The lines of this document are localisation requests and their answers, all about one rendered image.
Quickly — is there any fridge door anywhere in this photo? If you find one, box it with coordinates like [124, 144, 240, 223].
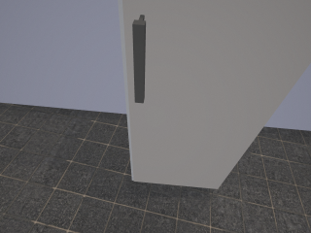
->
[122, 0, 311, 189]

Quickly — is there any handle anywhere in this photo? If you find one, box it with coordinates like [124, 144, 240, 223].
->
[132, 15, 146, 104]

